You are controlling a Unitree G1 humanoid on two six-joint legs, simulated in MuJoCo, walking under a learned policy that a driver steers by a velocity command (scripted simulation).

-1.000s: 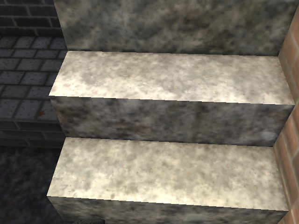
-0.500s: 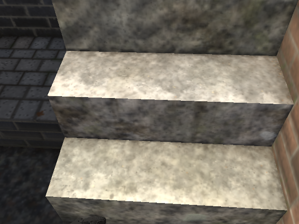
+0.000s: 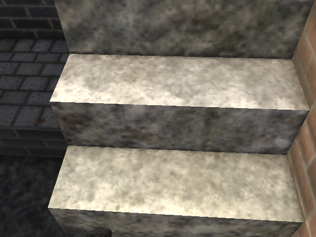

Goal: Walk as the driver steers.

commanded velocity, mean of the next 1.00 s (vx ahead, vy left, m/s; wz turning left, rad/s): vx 0.11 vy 0.00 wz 0.00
